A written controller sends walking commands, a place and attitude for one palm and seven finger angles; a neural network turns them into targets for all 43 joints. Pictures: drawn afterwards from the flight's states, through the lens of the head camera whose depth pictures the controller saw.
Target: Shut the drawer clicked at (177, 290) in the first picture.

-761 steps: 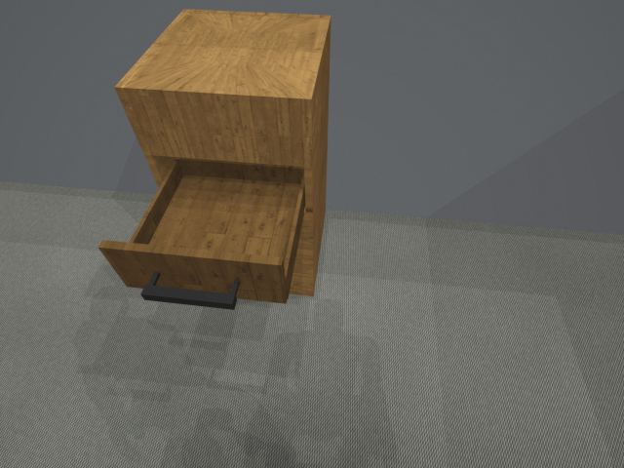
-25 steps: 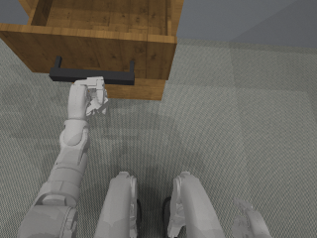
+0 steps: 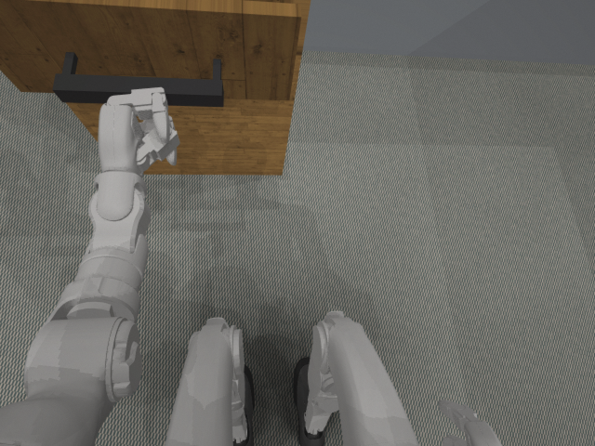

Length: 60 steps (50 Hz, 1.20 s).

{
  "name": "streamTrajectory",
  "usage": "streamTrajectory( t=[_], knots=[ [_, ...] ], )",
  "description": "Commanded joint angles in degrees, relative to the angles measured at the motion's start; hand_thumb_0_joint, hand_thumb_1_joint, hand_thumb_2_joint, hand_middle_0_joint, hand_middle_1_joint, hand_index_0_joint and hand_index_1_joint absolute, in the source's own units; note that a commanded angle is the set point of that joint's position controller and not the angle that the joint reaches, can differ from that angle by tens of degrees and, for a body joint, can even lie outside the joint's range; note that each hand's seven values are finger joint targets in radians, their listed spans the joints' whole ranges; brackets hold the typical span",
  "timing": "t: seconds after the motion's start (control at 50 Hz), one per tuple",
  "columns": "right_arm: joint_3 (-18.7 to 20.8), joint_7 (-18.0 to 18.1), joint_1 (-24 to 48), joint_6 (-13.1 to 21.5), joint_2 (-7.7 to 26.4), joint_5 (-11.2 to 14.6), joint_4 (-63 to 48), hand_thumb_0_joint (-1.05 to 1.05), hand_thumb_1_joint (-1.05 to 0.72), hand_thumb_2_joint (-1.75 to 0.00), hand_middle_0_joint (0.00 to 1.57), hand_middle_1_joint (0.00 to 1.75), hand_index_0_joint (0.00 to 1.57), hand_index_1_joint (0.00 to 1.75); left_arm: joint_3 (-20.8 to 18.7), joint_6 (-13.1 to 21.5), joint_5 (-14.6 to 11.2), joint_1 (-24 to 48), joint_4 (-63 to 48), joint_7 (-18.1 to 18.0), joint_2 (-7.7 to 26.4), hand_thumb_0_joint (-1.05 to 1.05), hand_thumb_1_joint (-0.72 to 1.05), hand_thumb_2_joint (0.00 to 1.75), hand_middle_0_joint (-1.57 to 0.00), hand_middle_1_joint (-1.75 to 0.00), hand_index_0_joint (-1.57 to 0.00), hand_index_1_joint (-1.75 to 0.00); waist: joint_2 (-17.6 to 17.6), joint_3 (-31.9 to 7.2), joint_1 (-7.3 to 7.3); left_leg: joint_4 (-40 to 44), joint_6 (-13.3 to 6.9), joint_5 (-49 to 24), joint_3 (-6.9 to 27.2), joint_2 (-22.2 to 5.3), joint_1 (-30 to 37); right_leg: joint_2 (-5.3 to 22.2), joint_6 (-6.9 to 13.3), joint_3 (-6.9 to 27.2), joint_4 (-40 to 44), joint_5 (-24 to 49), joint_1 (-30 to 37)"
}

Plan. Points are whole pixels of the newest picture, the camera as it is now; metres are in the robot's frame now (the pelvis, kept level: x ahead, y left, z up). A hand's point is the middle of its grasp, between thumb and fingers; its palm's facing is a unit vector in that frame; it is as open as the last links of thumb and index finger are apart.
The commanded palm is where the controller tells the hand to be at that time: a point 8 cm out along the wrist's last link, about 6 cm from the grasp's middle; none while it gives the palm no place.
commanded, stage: push the drawer shut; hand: left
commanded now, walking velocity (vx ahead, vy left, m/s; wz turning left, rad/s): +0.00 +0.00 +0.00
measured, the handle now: (144, 77) +0.58 +0.18 +0.01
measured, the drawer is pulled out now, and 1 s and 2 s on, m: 0.09 0.00 0.00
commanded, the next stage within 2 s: pull the fist back off the drawer in 1.14 s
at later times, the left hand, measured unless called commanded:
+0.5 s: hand (172, 93) +0.56 +0.15 +0.00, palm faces +0.02 -1.00 -0.05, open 2.9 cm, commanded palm +0.56 +0.16 +0.01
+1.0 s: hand (168, 71) +0.60 +0.16 -0.01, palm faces +0.02 -1.00 -0.04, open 2.7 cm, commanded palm +0.62 +0.14 +0.01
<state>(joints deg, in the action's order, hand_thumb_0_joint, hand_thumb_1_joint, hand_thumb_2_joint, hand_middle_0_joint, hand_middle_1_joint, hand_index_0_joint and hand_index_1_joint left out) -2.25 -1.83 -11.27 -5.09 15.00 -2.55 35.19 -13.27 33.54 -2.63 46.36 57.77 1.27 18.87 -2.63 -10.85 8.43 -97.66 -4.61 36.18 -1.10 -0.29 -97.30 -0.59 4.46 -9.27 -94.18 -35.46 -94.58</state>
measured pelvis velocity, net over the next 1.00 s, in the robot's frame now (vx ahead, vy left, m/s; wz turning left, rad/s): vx -0.01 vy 0.01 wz -0.06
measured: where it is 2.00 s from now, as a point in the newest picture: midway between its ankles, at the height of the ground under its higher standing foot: (275, 424)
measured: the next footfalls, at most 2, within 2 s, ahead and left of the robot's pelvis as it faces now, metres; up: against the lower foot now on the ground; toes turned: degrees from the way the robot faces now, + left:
none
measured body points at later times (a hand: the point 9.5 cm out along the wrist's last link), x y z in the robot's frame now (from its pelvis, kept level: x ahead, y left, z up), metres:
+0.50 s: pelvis +0.00 +0.00 -0.01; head +0.22 +0.04 +0.38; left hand +0.56 +0.20 +0.00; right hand +0.03 -0.26 -0.12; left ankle +0.06 +0.08 -0.51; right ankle +0.06 -0.09 -0.51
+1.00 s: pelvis -0.01 +0.01 -0.02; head +0.24 +0.06 +0.35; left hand +0.59 +0.21 +0.00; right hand -0.01 -0.25 -0.12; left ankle +0.06 +0.08 -0.51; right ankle +0.06 -0.09 -0.51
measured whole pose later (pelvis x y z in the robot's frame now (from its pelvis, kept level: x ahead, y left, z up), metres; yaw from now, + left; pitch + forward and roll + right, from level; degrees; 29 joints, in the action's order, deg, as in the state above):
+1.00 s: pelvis -0.01 +0.01 -0.02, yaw -3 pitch +39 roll -9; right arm -6.4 -3.1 -16.2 -7.4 14.3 -4.5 34.5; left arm -18.8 25.1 4.2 71.0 70.4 3.1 34.0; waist -2.2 -7.2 15.9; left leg -102.2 -5.5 35.7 1.0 -1.2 -106.2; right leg -1.3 3.9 -11.6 -96.1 -33.8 -101.9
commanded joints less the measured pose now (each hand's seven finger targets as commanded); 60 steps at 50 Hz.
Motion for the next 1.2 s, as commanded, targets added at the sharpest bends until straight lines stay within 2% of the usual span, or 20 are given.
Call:
streamTrajectory(
  t=[0.0, 0.08, 0.12, 0.18, 0.26, 0.3, 0.34, 0.4, 0.46, 0.52, 0.56, 0.6, 0.7, 0.74, 0.8, 0.94, 1.0, 1.06, 1.1, 1.18],
  knots=[
    [3.23, 0.43, -9.81, -0.32, 10.65, -0.3, -2.7, 0.0, -0.9, -0.9, 0.2, 0.3, 0.2, 0.3, -2.23, 2.97, 0.43, 30.45, -9.5, 0.16, 11.05, 0.0, 0.9, 0.9, -1.4, -1.6, -1.4, -1.6, -7.58, -35.22, 4.28, 10.28, 2.4, -14.63, 9.62, -0.49, 27.78, -1.48, -2.71, 8.2, 12.06, 9.54, 14.12],
    [2.93, 0.34, -10.98, -0.99, 10.82, -0.52, -2.65, 0.0, -0.9, -0.9, 0.2, 0.3, 0.2, 0.3, -3.02, 2.3, 0.55, 34.54, -8.17, 0.39, 12.69, 0.0, 0.9, 0.9, -1.4, -1.6, -1.4, -1.6, -7.89, -35.49, 5.49, 9.63, 2.05, -15.12, 9.58, -0.64, 26.98, -1.68, -2.84, 8.24, 12.09, 10.17, 14.26],
    [2.8, 0.18, -11.27, -1.4, 10.81, -0.56, -3.08, 0.0, -0.9, -0.9, 0.2, 0.3, 0.2, 0.3, -4.12, 1.94, 0.73, 33.99, -8.12, 0.63, 14.11, 0.0, 0.9, 0.9, -1.4, -1.6, -1.4, -1.6, -8.59, -37.83, 4.84, 9.12, 2.08, -16.5, 9.13, -0.58, 26.97, -1.85, -2.73, 8.56, 11.94, 11.05, 15.74],
    [2.64, 0.18, -12.0, -1.82, 10.94, -0.7, -2.69, 0.0, -0.9, -0.9, 0.2, 0.3, 0.2, 0.3, -3.94, 1.29, 0.91, 36.59, -6.29, 1.05, 14.46, 0.0, 0.9, 0.9, -1.4, -1.6, -1.4, -1.6, -7.74, -35.44, 6.2, 8.8, 1.88, -15.82, 9.49, -0.85, 25.64, -1.96, -2.89, 8.25, 11.95, 10.7, 14.54],
    [2.44, -0.07, -12.72, -2.28, 10.92, -0.79, -2.95, 0.0, -0.9, -0.9, 0.2, 0.3, 0.2, 0.3, -4.71, 0.71, 1.18, 37.85, -6.59, 1.22, 15.75, 0.0, 0.9, 0.9, -1.4, -1.6, -1.4, -1.6, -9.73, -37.59, 6.21, 8.52, 1.93, -17.79, 9.78, -1.04, 27.2, -2.13, -2.76, 7.94, 11.29, 11.99, 14.06],
    [2.18, -0.06, -13.35, -2.55, 11.14, -0.91, -2.95, 0.0, -0.9, -0.9, 0.2, 0.3, 0.2, 0.3, -7.33, 0.41, 1.13, 38.04, -6.27, 1.29, 19.17, 0.0, 0.9, 0.9, -1.4, -1.6, -1.4, -1.6, -9.31, -37.38, 5.72, 8.31, 1.93, -18.05, 9.24, -0.9, 25.76, -2.22, -2.78, 8.16, 11.55, 12.23, 15.9],
    [2.05, -0.09, -13.29, -2.69, 10.88, -0.93, -3.04, 0.0, -0.9, -0.9, 0.2, 0.3, 0.2, 0.3, -6.27, -0.09, 1.22, 39.24, -5.36, 1.57, 18.12, 0.0, 0.9, 0.9, -1.4, -1.6, -1.4, -1.6, -8.61, -36.39, 6.77, 7.85, 1.65, -17.16, 9.03, -0.99, 23.95, -2.34, -2.88, 8.59, 12.01, 11.71, 15.92],
    [1.78, 0.01, -14.23, -2.69, 11.3, -1.09, -2.74, 0.0, -0.9, -0.9, 0.2, 0.3, 0.2, 0.3, -7.51, -0.57, 1.7, 42.07, -4.68, 1.57, 20.66, 0.0, 0.9, 0.9, -1.4, -1.6, -1.4, -1.6, -9.66, -35.9, 7.21, 7.71, 1.67, -16.7, 9.54, -1.09, 23.92, -2.4, -2.83, 8.11, 11.49, 11.2, 14.6],
    [1.7, -0.12, -14.73, -2.61, 11.16, -1.18, -2.6, 0.0, -0.9, -0.9, 0.2, 0.3, 0.2, 0.3, -5.92, -0.98, 2.2, 44.38, -4.76, 1.93, 19.47, 0.0, 0.9, 0.9, -1.4, -1.6, -1.4, -1.6, -13.12, -36.57, 7.81, 7.69, 1.89, -17.98, 10.44, -1.39, 26.94, -2.44, -2.66, 7.4, 10.76, 11.67, 11.52],
    [1.64, -0.08, -15.58, -2.88, 11.83, -1.43, -2.43, 0.0, -0.9, -0.9, 0.2, 0.3, 0.2, 0.3, -8.83, -1.44, 2.27, 44.61, -4.8, 1.65, 23.11, 0.0, 0.9, 0.9, -1.4, -1.6, -1.4, -1.6, -11.75, -38.05, 7.77, 7.09, 1.9, -19.63, 10.45, -1.47, 27.12, -2.59, -2.79, 7.17, 10.51, 12.91, 12.38],
    [1.56, -0.34, -15.66, -2.88, 11.51, -1.45, -2.36, 0.0, -0.9, -0.9, 0.2, 0.3, 0.2, 0.3, -5.77, -2.0, 2.68, 46.81, -4.61, 2.0, 19.95, 0.0, 0.9, 0.9, -1.4, -1.6, -1.4, -1.6, -14.7, -37.35, 8.81, 7.48, 2.11, -19.62, 11.5, -1.74, 29.31, -2.51, -2.68, 6.52, 10.01, 12.44, 9.08],
    [1.36, -0.42, -16.22, -3.07, 11.99, -1.56, -2.25, 0.0, -0.9, -0.9, 0.2, 0.3, 0.2, 0.3, -7.64, -2.54, 2.98, 46.77, -3.79, 1.75, 22.66, 0.0, 0.9, 0.9, -1.4, -1.6, -1.4, -1.6, -14.31, -36.5, 8.39, 7.61, 2.22, -18.85, 11.49, -1.69, 28.45, -2.66, -2.59, 6.35, 10.06, 11.95, 9.65],
    [1.27, -0.6, -16.96, -3.18, 12.42, -1.73, -1.81, 0.0, -0.9, -0.9, 0.2, 0.3, 0.2, 0.3, -5.78, -3.5, 4.15, 51.32, -4.05, 1.36, 21.88, 0.0, 0.9, 0.9, -1.4, -1.6, -1.4, -1.6, -16.15, -36.38, 10.12, 7.94, 2.55, -18.17, 13.94, -2.43, 31.24, -2.5, -2.64, 5.54, 9.2, 11.48, 5.4],
    [1.05, -0.51, -17.65, -3.17, 12.59, -1.9, -1.47, 0.0, -0.9, -0.9, 0.2, 0.3, 0.2, 0.3, -7.34, -4.03, 4.62, 52.71, -2.92, 0.8, 24.33, 0.0, 0.9, 0.9, -1.4, -1.6, -1.4, -1.6, -14.82, -35.6, 10.41, 7.46, 2.26, -17.73, 13.36, -2.19, 29.33, -2.57, -2.7, 5.6, 9.36, 11.19, 6.12],
    [0.82, -0.64, -18.17, -3.09, 12.73, -2.11, -1.35, 0.0, -0.9, -0.9, 0.2, 0.3, 0.2, 0.3, -6.9, -4.52, 5.62, 55.8, -3.27, 0.46, 25.06, 0.0, 0.9, 0.9, -1.4, -1.6, -1.4, -1.6, -17.34, -36.26, 11.11, 7.47, 2.44, -17.56, 14.26, -2.38, 30.74, -2.5, -2.6, 5.33, 8.86, 11.01, 4.52],
    [0.29, -0.51, -19.4, -2.4, 13.14, -2.22, -0.35, 0.0, -0.9, -0.9, 0.2, 0.3, 0.2, 0.3, -4.78, -6.06, 7.06, 64.0, -1.93, -0.3, 25.57, 0.0, 0.9, 0.9, -1.4, -1.6, -1.4, -1.6, -17.94, -34.64, 14.41, 6.86, 2.01, -12.78, 15.08, -2.28, 28.63, -2.45, -2.75, 5.31, 8.81, 9.2, 2.06],
    [-0.04, -0.27, -19.72, -1.73, 13.5, -2.31, 0.08, 0.0, -0.9, -0.9, 0.2, 0.3, 0.2, 0.3, -4.25, -6.22, 7.65, 67.75, -3.11, -0.62, 27.11, 0.0, 0.9, 0.9, -1.4, -1.6, -1.4, -1.6, -21.49, -34.75, 15.21, 7.44, 2.3, -11.5, 16.08, -2.41, 30.73, -2.29, -2.64, 4.99, 8.56, 8.85, -0.09],
    [-0.13, -0.29, -19.9, -0.86, 13.52, -2.36, 0.44, 0.0, -0.9, -0.9, 0.2, 0.3, 0.2, 0.3, -2.28, -6.45, 8.02, 70.16, -3.67, -0.71, 25.71, 0.0, 0.9, 0.9, -1.4, -1.6, -1.4, -1.6, -25.39, -35.33, 16.16, 8.46, 2.89, -10.93, 17.61, -2.79, 34.55, -2.09, -2.45, 4.61, 8.37, 9.06, -2.8],
    [-0.47, -0.2, -19.65, -0.46, 14.02, -2.29, 0.71, 0.0, -0.9, -0.9, 0.2, 0.3, 0.2, 0.3, -2.66, -7.22, 7.97, 70.0, -1.58, -0.81, 26.68, 0.0, 0.9, 0.9, -1.4, -1.6, -1.4, -1.6, -23.51, -33.11, 16.75, 8.7, 2.51, -7.28, 17.42, -2.68, 32.05, -2.13, -2.55, 4.68, 8.91, 7.58, -2.9],
    [-0.88, 0.02, -19.67, 0.78, 14.23, -2.22, 0.94, 0.0, -0.9, -0.9, 0.2, 0.3, 0.2, 0.3, -1.85, -7.55, 8.02, 72.57, -3.09, -0.77, 27.22, 0.0, 0.9, 0.9, -1.4, -1.6, -1.4, -1.6, -26.84, -34.51, 17.3, 9.29, 2.52, -6.41, 17.34, -2.66, 33.6, -2.15, -2.45, 4.71, 9.3, 7.35, -3.26]
  ],
)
